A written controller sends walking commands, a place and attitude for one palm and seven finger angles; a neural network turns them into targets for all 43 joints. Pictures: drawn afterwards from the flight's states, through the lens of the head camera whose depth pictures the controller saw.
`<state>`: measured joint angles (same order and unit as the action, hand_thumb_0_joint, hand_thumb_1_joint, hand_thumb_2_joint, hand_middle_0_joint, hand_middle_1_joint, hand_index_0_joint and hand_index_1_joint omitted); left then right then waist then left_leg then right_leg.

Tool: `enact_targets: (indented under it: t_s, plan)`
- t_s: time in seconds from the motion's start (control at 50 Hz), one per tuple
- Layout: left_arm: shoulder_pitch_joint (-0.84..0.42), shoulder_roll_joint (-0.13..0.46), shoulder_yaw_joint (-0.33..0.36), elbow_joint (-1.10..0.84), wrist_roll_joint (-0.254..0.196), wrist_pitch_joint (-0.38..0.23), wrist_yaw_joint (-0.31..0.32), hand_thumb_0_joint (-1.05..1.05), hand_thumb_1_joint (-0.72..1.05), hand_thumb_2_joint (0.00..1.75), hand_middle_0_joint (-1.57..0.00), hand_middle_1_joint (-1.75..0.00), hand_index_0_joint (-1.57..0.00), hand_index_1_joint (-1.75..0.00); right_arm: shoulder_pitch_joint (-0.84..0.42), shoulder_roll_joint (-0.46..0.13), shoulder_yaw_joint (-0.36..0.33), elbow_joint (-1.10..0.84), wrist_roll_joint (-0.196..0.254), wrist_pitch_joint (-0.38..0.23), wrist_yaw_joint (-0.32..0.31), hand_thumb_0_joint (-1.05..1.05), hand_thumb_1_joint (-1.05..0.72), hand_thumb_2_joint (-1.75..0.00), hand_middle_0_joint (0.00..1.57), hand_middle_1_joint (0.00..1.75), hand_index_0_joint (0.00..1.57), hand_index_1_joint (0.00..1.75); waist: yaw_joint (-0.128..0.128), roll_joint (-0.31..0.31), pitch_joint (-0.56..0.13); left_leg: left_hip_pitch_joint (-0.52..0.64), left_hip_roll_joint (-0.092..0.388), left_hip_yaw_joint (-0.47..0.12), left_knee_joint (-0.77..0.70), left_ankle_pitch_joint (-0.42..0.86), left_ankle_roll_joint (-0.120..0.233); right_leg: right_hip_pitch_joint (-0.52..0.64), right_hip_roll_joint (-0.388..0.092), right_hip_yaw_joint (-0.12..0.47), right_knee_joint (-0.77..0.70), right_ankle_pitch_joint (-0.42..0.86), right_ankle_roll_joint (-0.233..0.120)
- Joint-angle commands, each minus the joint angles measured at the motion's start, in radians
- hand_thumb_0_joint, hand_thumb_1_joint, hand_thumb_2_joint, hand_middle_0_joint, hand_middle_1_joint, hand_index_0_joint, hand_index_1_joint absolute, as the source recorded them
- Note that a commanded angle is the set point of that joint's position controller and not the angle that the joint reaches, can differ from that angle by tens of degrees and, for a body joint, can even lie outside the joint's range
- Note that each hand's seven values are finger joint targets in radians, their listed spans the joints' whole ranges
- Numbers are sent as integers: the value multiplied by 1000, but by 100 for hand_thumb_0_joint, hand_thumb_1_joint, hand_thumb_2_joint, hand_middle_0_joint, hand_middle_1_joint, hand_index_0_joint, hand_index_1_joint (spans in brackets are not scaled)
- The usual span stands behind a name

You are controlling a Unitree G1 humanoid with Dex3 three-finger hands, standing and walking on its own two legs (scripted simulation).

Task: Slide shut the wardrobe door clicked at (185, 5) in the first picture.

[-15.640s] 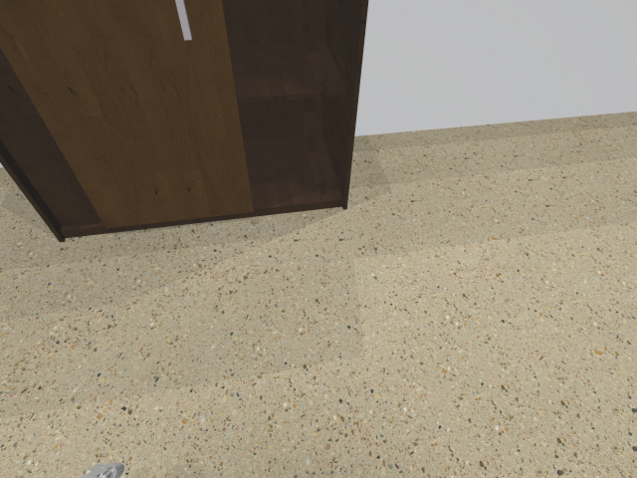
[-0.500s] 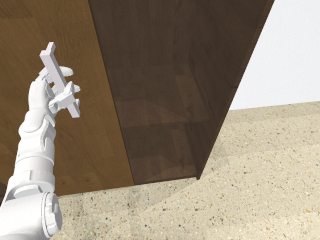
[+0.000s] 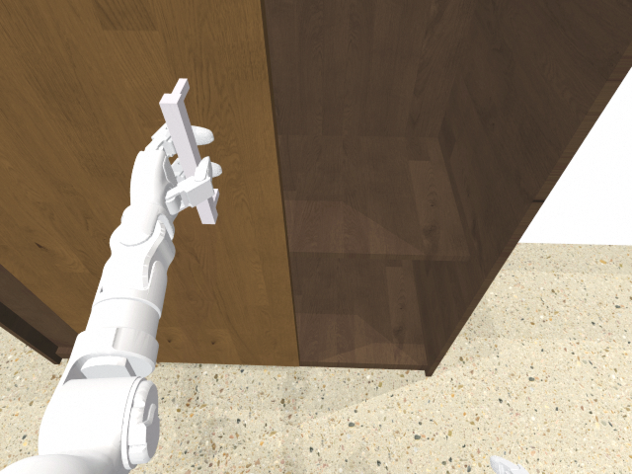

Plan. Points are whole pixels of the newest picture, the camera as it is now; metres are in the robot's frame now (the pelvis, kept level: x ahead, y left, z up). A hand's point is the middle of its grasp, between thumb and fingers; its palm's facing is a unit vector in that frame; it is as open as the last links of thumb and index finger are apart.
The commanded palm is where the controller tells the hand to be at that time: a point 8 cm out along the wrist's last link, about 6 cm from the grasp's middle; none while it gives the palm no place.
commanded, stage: tug the door sideways, standing still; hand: left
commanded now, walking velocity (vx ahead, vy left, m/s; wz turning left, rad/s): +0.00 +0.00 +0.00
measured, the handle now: (197, 158) +0.49 +0.19 +0.14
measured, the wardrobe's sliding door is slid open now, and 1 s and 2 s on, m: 0.40 0.40 0.17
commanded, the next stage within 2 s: step sideways, sliding the door along in 0.38 s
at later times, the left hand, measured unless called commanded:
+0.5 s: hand (211, 183) +0.43 +0.15 +0.14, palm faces +0.10 -0.99 -0.03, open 5.8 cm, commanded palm +0.41 +0.18 +0.14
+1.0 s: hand (219, 180) +0.44 +0.14 +0.14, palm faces +0.28 -0.95 -0.11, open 6.0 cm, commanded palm +0.41 +0.12 +0.14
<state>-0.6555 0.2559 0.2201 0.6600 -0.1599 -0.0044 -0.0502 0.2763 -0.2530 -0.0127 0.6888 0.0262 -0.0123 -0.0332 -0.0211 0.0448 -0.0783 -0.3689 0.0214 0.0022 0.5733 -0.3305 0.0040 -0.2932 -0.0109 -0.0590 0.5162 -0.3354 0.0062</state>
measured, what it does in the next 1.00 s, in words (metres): shifts its weight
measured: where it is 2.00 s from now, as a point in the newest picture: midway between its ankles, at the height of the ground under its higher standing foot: outside the picture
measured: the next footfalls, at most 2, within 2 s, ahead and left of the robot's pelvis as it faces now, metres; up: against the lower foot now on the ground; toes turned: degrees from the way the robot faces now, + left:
right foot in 1.24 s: +0.21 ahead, -0.30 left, +0.00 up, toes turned +6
left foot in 1.42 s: +0.07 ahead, +0.02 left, +0.00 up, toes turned +17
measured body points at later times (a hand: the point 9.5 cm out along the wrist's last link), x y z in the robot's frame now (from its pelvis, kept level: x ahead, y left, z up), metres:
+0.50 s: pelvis -0.03 +0.01 -0.01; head +0.02 +0.00 +0.44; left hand +0.42 +0.21 +0.15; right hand +0.03 -0.24 -0.14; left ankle -0.03 +0.11 -0.73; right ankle -0.06 -0.12 -0.73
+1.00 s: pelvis +0.00 -0.06 -0.01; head +0.08 -0.06 +0.43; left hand +0.42 +0.19 +0.15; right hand +0.15 -0.30 -0.14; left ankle -0.02 +0.09 -0.73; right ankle -0.04 -0.13 -0.70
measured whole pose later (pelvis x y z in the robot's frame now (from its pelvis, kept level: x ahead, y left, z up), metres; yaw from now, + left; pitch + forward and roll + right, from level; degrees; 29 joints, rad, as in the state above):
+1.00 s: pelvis +0.00 -0.06 -0.01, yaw +3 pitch -1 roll +1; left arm -0.80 0.28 0.07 0.65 -0.16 -0.09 0.14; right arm 0.20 -0.27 -0.02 0.69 0.04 -0.03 -0.05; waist 0.08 0.04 0.20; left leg -0.28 0.06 0.04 0.66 -0.27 0.00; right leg -0.34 0.05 -0.06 0.90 -0.42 -0.04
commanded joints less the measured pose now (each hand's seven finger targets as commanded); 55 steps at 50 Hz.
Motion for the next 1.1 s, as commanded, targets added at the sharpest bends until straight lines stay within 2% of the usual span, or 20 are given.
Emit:
enact_targets:
  t_s: [0.0,0.22,0.46,0.48,0.5,0.52,0.58,0.64,0.72,0.76,0.78,0.8,0.86,0.9,0.92,0.94,0.96,0.98,1.02,1.08]
  plan:
    - [-587,-1,-143,-195,13,-120,-41,0,90,90,-45,-140,-45,-140,68,-119,-44,-73,2,-41,-4,0,-90,-90,20,30,20,30,-103,9,-365,368,-5,-28,43,663,20,-53,44,1,10,561,-23]
    - [-721,-147,-259,-99,4,-191,-34,0,90,90,-45,-140,-45,-140,79,-118,-38,-43,3,-97,21,0,-90,-90,20,30,20,30,-131,36,-339,355,-3,-62,46,480,7,-173,53,-9,23,376,-31]
    - [-812,-121,-253,-67,13,-225,-12,0,90,90,-45,-140,-45,-140,119,-132,-39,-12,1,-156,30,0,-90,-90,20,30,20,30,-137,34,-350,339,-2,-87,36,398,2,-217,58,-13,32,285,-33]
    - [-819,473,101,-50,102,-229,76,0,90,90,-45,-140,-45,-140,73,-191,-47,-31,12,-125,-14,0,-90,-90,20,30,20,30,-3,52,-288,235,65,-96,14,344,57,-81,-10,40,13,182,-14]
    - [-804,282,-47,-33,111,-229,84,0,90,90,-45,-140,-45,-140,60,-148,-33,-36,10,-107,-26,0,-90,-90,20,30,20,30,-42,25,-271,216,51,-65,-15,280,58,-53,-14,26,5,192,-9]
    - [-774,193,-103,-33,103,-223,79,0,90,90,-45,-140,-45,-140,43,-141,-31,-53,11,-102,-36,0,-90,-90,20,30,20,30,-42,35,-265,219,73,-88,-28,233,64,-54,-5,13,38,154,-9]
    - [-722,177,-113,-10,91,-204,97,0,90,90,-45,-140,-45,-140,21,-151,-32,-70,13,-78,-62,0,-90,-90,20,30,20,30,-45,156,-241,325,198,-286,-97,102,129,-199,39,-2,223,-31,-21]
    - [-738,185,-118,-30,75,-189,108,0,90,90,-45,-140,-45,-140,-3,-145,-25,-76,9,-52,-71,0,-90,-90,20,30,20,30,-36,135,-202,421,273,-409,-105,204,192,-285,38,42,284,-191,-38]
    - [-729,95,-189,-57,66,-170,108,0,90,90,-45,-140,-45,-140,-28,-136,-17,-91,22,-37,-67,0,-90,-90,20,30,20,30,-38,103,-182,293,219,-202,33,354,143,-21,43,28,52,-21,-47]
    - [-698,82,-202,-49,73,-149,107,0,90,90,-45,-140,-45,-140,-47,-128,-21,-93,30,-38,-64,0,-90,-90,20,30,20,30,-21,-74,-173,76,119,-45,189,238,77,196,-23,115,-80,111,-84]
    - [-709,72,-204,-67,74,-142,110,0,90,90,-45,-140,-45,-140,-47,-116,-25,-99,38,-37,-61,0,-90,-90,20,30,20,30,-21,-304,-179,-36,36,31,341,144,35,286,-135,298,-170,187,-143]
    - [-734,46,-210,-78,75,-142,109,0,90,90,-45,-140,-45,-140,-95,-105,-28,-100,41,-47,-60,0,-90,-90,20,30,20,30,-10,-394,-124,-153,-10,18,485,-90,20,341,-223,421,-186,491,-212]
    - [-735,-61,-289,-196,85,-186,105,0,90,90,-45,-140,-45,-140,-103,-77,-19,-85,29,-76,-51,0,-90,-90,20,30,20,30,-5,-124,-112,-157,32,-17,329,-164,37,461,-237,288,19,917,-202]
    - [-696,-118,-336,-292,71,-208,102,0,90,90,-45,-140,-45,-140,-89,-72,-20,-90,20,-68,-51,0,-90,-90,20,30,20,30,-48,-54,-177,200,60,10,-57,209,54,266,-151,120,213,829,-103]
    - [-672,-141,-363,-356,52,-214,98,0,90,90,-45,-140,-45,-140,-81,-107,-39,-104,17,-64,-46,0,-90,-90,20,30,20,30,-64,56,-238,523,206,-138,-143,669,124,-35,-53,44,403,554,-9]
    - [-697,-186,-410,-434,28,-217,88,0,90,90,-45,-140,-45,-140,-100,-135,-53,-133,21,-45,-18,0,-90,-90,20,30,20,30,-55,234,-289,757,442,-416,-70,1059,227,-309,14,101,621,-113,8]
    - [-690,-188,-397,-424,35,-205,81,0,90,90,-45,-140,-45,-140,-125,-116,-48,-136,22,-37,21,0,-90,-90,20,30,20,30,-38,105,-283,737,445,-377,-46,995,223,-308,15,200,709,-199,-39]
    - [-679,-170,-389,-458,52,-200,79,0,90,90,-45,-140,-45,-140,-120,-112,-64,-139,22,-35,24,0,-90,-90,20,30,20,30,-51,47,-203,734,435,-359,-30,949,232,-422,-5,179,678,-201,-30]
    - [-663,-129,-374,-557,60,-188,81,0,90,90,-45,-140,-45,-140,-139,-104,-63,-153,19,-36,21,0,-90,-90,20,30,20,30,-51,97,-160,744,392,-259,-4,918,203,-464,-35,132,562,-145,-18]
    - [-595,-132,-383,-648,67,-176,76,0,90,90,-45,-140,-45,-140,-154,-105,-67,-187,22,-51,24,0,-90,-90,20,30,20,30,-45,177,-198,659,320,-128,7,909,147,-274,-19,53,373,-41,-11]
